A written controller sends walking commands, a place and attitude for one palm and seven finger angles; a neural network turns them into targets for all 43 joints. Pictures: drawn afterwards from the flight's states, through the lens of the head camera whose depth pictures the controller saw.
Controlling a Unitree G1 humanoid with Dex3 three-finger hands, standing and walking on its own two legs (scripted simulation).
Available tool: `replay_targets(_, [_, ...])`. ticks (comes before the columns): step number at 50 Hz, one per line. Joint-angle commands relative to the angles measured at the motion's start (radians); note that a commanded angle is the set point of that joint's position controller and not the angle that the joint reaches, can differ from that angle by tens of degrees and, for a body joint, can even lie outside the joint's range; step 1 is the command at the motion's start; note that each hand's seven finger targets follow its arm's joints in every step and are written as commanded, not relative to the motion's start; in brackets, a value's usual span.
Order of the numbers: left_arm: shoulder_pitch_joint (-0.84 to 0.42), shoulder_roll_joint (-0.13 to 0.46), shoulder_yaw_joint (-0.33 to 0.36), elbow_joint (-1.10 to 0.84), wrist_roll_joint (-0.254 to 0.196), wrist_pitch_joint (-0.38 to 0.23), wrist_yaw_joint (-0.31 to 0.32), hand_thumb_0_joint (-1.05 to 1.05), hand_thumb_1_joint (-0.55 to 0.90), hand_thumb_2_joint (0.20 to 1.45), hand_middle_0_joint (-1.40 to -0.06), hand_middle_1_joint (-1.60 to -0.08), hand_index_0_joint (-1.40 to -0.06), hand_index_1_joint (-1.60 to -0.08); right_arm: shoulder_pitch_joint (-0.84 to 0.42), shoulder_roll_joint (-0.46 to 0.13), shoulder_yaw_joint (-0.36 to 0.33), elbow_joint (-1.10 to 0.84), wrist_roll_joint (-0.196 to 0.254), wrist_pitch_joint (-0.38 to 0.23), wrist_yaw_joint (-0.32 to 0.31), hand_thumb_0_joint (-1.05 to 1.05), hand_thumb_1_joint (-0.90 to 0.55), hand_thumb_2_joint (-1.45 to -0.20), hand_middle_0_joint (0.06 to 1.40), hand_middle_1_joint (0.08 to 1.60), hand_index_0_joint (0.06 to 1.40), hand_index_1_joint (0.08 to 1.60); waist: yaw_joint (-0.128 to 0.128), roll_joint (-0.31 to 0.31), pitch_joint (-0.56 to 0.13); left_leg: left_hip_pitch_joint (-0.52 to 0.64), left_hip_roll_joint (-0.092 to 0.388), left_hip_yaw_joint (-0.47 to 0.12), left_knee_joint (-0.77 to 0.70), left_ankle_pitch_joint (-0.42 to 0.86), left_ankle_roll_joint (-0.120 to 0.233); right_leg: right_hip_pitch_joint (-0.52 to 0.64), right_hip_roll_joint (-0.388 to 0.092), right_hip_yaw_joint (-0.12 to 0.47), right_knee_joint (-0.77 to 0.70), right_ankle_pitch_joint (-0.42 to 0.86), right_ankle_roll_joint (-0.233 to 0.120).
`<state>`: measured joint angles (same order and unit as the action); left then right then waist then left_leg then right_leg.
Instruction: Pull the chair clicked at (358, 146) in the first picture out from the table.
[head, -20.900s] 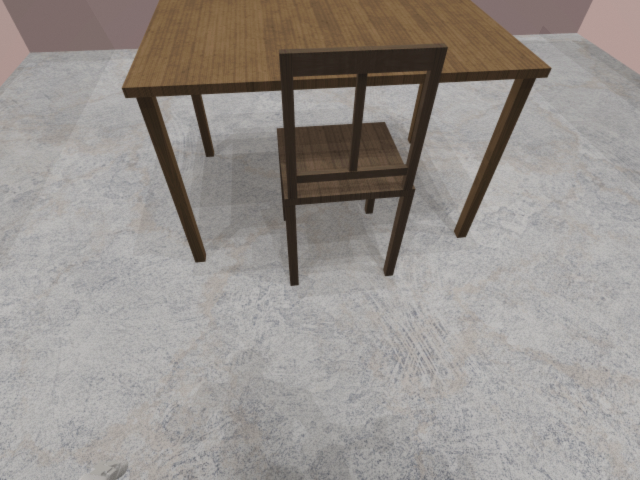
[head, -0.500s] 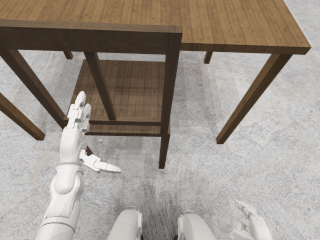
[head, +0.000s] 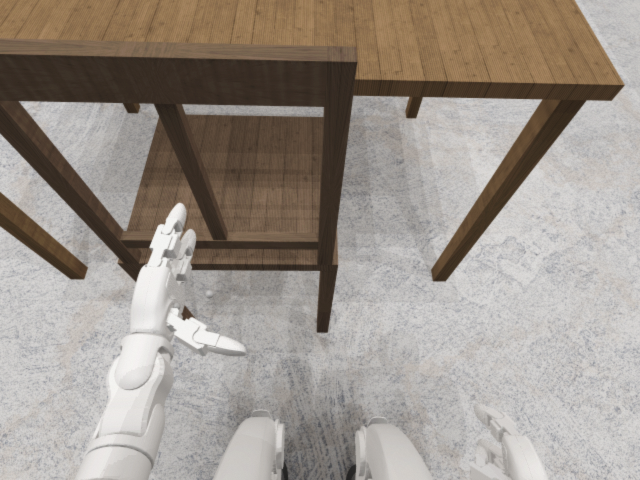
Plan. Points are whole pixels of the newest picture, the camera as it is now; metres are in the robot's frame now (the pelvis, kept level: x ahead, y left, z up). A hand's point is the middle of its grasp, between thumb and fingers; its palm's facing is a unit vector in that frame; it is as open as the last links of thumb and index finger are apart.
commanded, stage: aim the fingers beside a spindle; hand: left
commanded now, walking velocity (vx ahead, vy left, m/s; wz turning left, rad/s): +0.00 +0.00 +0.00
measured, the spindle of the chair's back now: (199, 183) +0.49 +0.17 +0.03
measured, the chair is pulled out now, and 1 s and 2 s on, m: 0.00 0.00 0.00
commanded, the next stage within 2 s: push the fingers through the gap in 0.98 s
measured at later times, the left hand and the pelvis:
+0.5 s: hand (198, 284) +0.34 +0.15 +0.03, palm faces +0.02 -1.00 -0.05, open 16.9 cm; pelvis +0.00 +0.00 +0.00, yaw +0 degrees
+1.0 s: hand (201, 296) +0.33 +0.15 +0.00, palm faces +0.00 -1.00 -0.01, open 16.9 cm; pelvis +0.00 +0.00 +0.00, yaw +0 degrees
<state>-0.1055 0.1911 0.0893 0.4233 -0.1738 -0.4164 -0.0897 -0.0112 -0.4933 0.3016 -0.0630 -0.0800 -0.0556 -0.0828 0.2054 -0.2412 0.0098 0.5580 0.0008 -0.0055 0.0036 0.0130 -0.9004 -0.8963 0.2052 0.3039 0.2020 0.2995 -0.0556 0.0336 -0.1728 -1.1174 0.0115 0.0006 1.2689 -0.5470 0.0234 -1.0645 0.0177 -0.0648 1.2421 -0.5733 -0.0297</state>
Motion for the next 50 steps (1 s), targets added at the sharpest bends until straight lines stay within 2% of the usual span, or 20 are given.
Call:
replay_targets(1, [-0.149,0.156,0.077,-0.439,-0.013,-0.143,0.029,0.0,-0.5,0.3,-0.06,-0.08,-0.06,-0.08,0.024,-0.135,-0.063,-0.134,-0.004,-0.055,-0.018,0.0,-0.9,-0.9,0.2,0.3,0.2,0.3,0.026,0.041,-0.499,0.4,0.003,-0.047,-0.158,0.453,-0.002,0.268,-0.005,0.044,-0.158,0.423,0.001])
replay_targets(5, [-0.151,0.16,0.102,-0.283,0.024,-0.156,0.071,0.0,-0.5,0.3,-0.06,-0.08,-0.06,-0.08,0.022,-0.133,-0.055,-0.085,-0.012,-0.054,-0.017,0.0,-0.9,-0.9,0.2,0.3,0.2,0.3,-0.014,-0.024,-0.32,0.268,0.0,-0.044,-0.141,0.331,0.003,0.195,0.0,0.041,-0.163,0.335,0.007])
replay_targets(8, [-0.166,0.101,0.053,-0.105,0.033,-0.122,0.034,0.0,-0.5,0.3,-0.06,-0.08,-0.06,-0.08,0.008,-0.141,-0.051,-0.081,-0.004,-0.048,-0.014,0.0,-0.9,-0.9,0.2,0.3,0.2,0.3,-0.035,-0.052,-0.218,0.174,-0.009,-0.035,-0.137,0.179,0.003,0.137,-0.003,0.048,-0.188,0.202,0.008])
replay_targets(10, [-0.166,0.071,0.023,-0.081,0.018,-0.1,-0.005,0.0,-0.5,0.3,-0.06,-0.08,-0.06,-0.08,0.01,-0.149,-0.052,-0.093,0.0,-0.049,-0.016,0.0,-0.9,-0.9,0.2,0.3,0.2,0.3,-0.03,-0.05,-0.245,0.184,-0.01,-0.033,-0.139,0.18,0.005,0.151,-0.005,0.052,-0.195,0.202,0.004])
replay_targets(13, [-0.185,0.073,0.01,-0.193,-0.014,-0.095,-0.045,0.0,-0.5,0.3,-0.06,-0.08,-0.06,-0.08,0.012,-0.147,-0.059,-0.12,0.004,-0.054,-0.021,0.0,-0.9,-0.9,0.2,0.3,0.2,0.3,-0.003,0.011,-0.39,0.271,-0.01,-0.029,-0.14,0.275,0.004,0.218,-0.01,0.058,-0.184,0.3,0.001])
replay_targets(16, [-0.208,0.14,0.054,-0.376,-0.029,-0.124,-0.027,0.0,-0.5,0.3,-0.06,-0.08,-0.06,-0.08,0.013,-0.143,-0.062,-0.128,0.002,-0.062,-0.027,0.0,-0.9,-0.9,0.2,0.3,0.2,0.3,0.013,0.061,-0.505,0.372,-0.002,-0.039,-0.144,0.39,0.002,0.26,-0.008,0.055,-0.169,0.387,0.002])
replay_targets(18, [-0.173,0.157,0.076,-0.412,-0.021,-0.141,0.007,0.0,-0.5,0.3,-0.06,-0.08,-0.06,-0.08,0.016,-0.134,-0.058,-0.12,-0.003,-0.065,-0.026,0.0,-0.9,-0.9,0.2,0.3,0.2,0.3,0.018,0.071,-0.498,0.395,0.0,-0.041,-0.15,0.44,-0.001,0.264,-0.007,0.049,-0.163,0.418,0.003])
replay_targets(22, [-0.145,0.16,0.111,-0.242,0.012,-0.129,0.054,0.0,-0.5,0.3,-0.06,-0.08,-0.06,-0.08,0.016,-0.134,-0.052,-0.085,-0.008,-0.055,-0.02,0.0,-0.9,-0.9,0.2,0.3,0.2,0.3,-0.009,-0.017,-0.33,0.263,-0.001,-0.042,-0.144,0.326,-0.001,0.206,-0.002,0.039,-0.166,0.335,0.008])
replay_targets(24, [-0.141,0.116,0.08,-0.12,0.016,-0.104,0.039,0.0,-0.5,0.3,-0.06,-0.08,-0.06,-0.08,0.01,-0.139,-0.049,-0.082,-0.005,-0.048,-0.016,0.0,-0.9,-0.9,0.2,0.3,0.2,0.3,-0.026,-0.065,-0.246,0.184,-0.008,-0.035,-0.143,0.229,0.001,0.185,-0.002,0.045,-0.187,0.26,0.011])
replay_targets(26, [-0.124,0.106,0.08,-0.047,0.007,-0.084,0.005,0.0,-0.5,0.3,-0.06,-0.08,-0.06,-0.08,0.01,-0.146,-0.049,-0.093,0.002,-0.046,-0.016,0.0,-0.9,-0.9,0.2,0.3,0.2,0.3,-0.02,-0.091,-0.232,0.143,-0.014,-0.024,-0.137,0.188,0.004,0.195,-0.005,0.06,-0.201,0.225,0.01])
replay_targets(30, [-0.173,0.093,0.035,-0.213,-0.026,-0.104,-0.051,0.0,-0.5,0.3,-0.06,-0.08,-0.06,-0.08,0.01,-0.148,-0.058,-0.123,0.006,-0.055,-0.021,0.0,-0.9,-0.9,0.2,0.3,0.2,0.3,-0.003,0.009,-0.389,0.261,-0.008,-0.026,-0.142,0.292,0.006,0.242,-0.008,0.059,-0.183,0.324,0.002])
replay_targets(33, [-0.174,0.131,0.044,-0.412,-0.038,-0.146,-0.038,0.0,-0.5,0.3,-0.06,-0.08,-0.06,-0.08,0.013,-0.138,-0.062,-0.127,0.003,-0.069,-0.025,0.0,-0.9,-0.9,0.2,0.3,0.2,0.3,0.013,0.091,-0.499,0.402,0.0,-0.038,-0.155,0.414,0.0,0.264,-0.006,0.052,-0.176,0.399,0.001])
replay_targets(34, [-0.16,0.148,0.058,-0.439,-0.038,-0.154,-0.021,0.0,-0.5,0.3,-0.06,-0.08,-0.06,-0.08,0.016,-0.138,-0.061,-0.123,0.0,-0.072,-0.026,0.0,-0.9,-0.9,0.2,0.3,0.2,0.3,0.015,0.09,-0.497,0.421,0.002,-0.044,-0.158,0.435,-0.002,0.261,-0.006,0.047,-0.175,0.405,0.0])
replay_targets(35, [-0.145,0.18,0.088,-0.435,-0.032,-0.158,-0.002,0.0,-0.5,0.3,-0.06,-0.08,-0.06,-0.08,0.019,-0.142,-0.059,-0.112,-0.003,-0.073,-0.027,0.0,-0.9,-0.9,0.2,0.3,0.2,0.3,0.013,0.074,-0.479,0.413,0.005,-0.05,-0.157,0.45,-0.001,0.249,-0.001,0.042,-0.169,0.407,0.0])
replay_targets(36, [-0.126,0.156,0.074,-0.412,-0.022,-0.157,0.011,0.0,-0.5,0.3,-0.06,-0.08,-0.06,-0.08,0.016,-0.136,-0.058,-0.105,-0.005,-0.072,-0.025,0.0,-0.9,-0.9,0.2,0.3,0.2,0.3,0.005,0.054,-0.453,0.396,0.005,-0.051,-0.158,0.434,-0.002,0.235,-0.002,0.037,-0.166,0.393,0.004])
replay_targets(40, [-0.118,0.117,0.07,-0.158,0.015,-0.115,0.036,0.0,-0.5,0.3,-0.06,-0.08,-0.06,-0.08,0.014,-0.144,-0.052,-0.076,-0.005,-0.057,-0.018,0.0,-0.9,-0.9,0.2,0.3,0.2,0.3,-0.029,-0.052,-0.228,0.222,0.0,-0.052,-0.156,0.244,-0.001,0.14,0.002,0.026,-0.182,0.243,0.006])
replay_targets(42, [-0.141,0.097,0.06,-0.073,0.017,-0.094,0.021,0.0,-0.5,0.3,-0.06,-0.08,-0.06,-0.08,0.008,-0.15,-0.051,-0.082,-0.001,-0.049,-0.016,0.0,-0.9,-0.9,0.2,0.3,0.2,0.3,-0.033,-0.08,-0.198,0.171,-0.007,-0.044,-0.147,0.169,0.002,0.123,-0.001,0.034,-0.192,0.179,0.008])
replay_targets(45, [-0.175,0.089,0.039,-0.127,0.005,-0.094,-0.012,0.0,-0.5,0.3,-0.06,-0.08,-0.06,-0.08,0.002,-0.154,-0.056,-0.113,0.002,-0.048,-0.018,0.0,-0.9,-0.9,0.2,0.3,0.2,0.3,-0.01,-0.023,-0.301,0.22,-0.009,-0.041,-0.15,0.204,0.002,0.157,-0.004,0.041,-0.183,0.207,-0.001])
replay_targets(48, [-0.213,0.115,0.03,-0.362,-0.011,-0.137,-0.012,0.0,-0.5,0.3,-0.06,-0.08,-0.06,-0.08,0.004,-0.146,-0.061,-0.133,-0.001,-0.058,-0.02,0.0,-0.9,-0.9,0.2,0.3,0.2,0.3,0.02,0.109,-0.488,0.417,0.002,-0.055,-0.162,0.377,-0.011,0.19,-0.006,0.034,-0.16,0.32,-0.008])
replay_targets(50, [-0.188,0.143,0.042,-0.456,-0.017,-0.153,0.012,0.0,-0.5,0.3,-0.06,-0.08,-0.06,-0.08,0.012,-0.147,-0.061,-0.128,-0.004,-0.065,-0.021,0.0,-0.9,-0.9,0.2,0.3,0.2,0.3,0.016,0.107,-0.534,0.488,0.012,-0.071,-0.163,0.467,-0.014,0.194,0.0,0.025,-0.155,0.362,-0.006])
